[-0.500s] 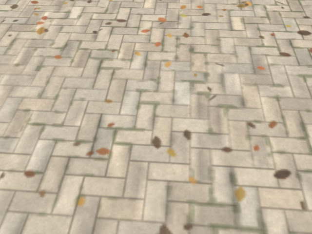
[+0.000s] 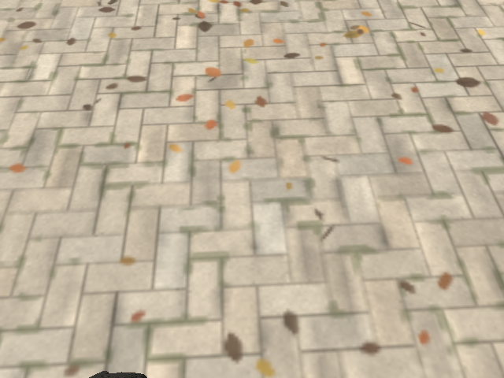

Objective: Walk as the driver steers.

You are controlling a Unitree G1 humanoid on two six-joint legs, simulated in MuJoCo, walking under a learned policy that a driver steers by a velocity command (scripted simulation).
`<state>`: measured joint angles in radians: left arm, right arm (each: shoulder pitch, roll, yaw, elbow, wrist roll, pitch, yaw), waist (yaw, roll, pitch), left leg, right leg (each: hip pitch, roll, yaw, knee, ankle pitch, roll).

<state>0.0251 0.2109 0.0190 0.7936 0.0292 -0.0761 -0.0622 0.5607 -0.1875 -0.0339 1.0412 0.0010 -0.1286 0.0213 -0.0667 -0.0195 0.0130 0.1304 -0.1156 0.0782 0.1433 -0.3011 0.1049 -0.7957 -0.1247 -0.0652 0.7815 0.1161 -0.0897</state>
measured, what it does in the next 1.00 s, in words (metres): walks ahead, turning left: right foot, then left foot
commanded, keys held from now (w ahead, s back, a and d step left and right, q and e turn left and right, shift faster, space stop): w+shift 0.42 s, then w+q+shift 0.58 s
